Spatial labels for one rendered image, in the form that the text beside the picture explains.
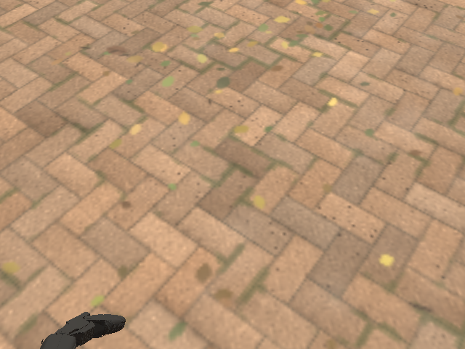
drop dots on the left robot hand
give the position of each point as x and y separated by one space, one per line
82 329

